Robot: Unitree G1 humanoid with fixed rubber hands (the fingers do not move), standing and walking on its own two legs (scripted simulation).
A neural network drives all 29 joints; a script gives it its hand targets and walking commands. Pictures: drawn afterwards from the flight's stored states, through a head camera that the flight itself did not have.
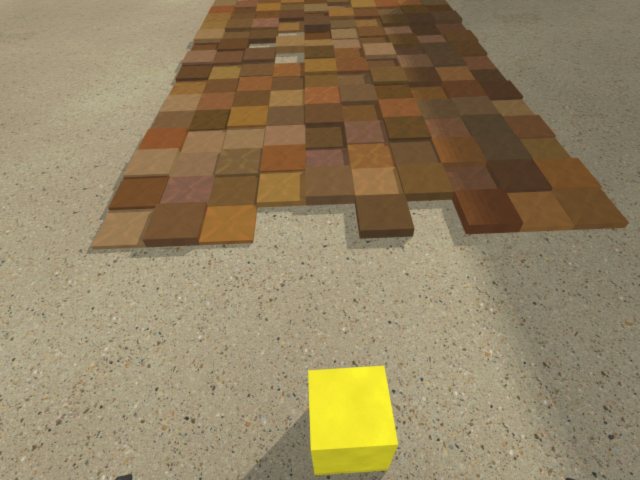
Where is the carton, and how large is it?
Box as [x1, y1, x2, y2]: [308, 366, 397, 474]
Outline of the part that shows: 383,366 308,370 310,442 315,474 387,469 396,448 397,440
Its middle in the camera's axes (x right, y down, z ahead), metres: +0.08 +0.50 +1.08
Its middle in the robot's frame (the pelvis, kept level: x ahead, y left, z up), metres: +0.42 -0.03 -0.66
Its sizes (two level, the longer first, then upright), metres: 0.210 0.200 0.250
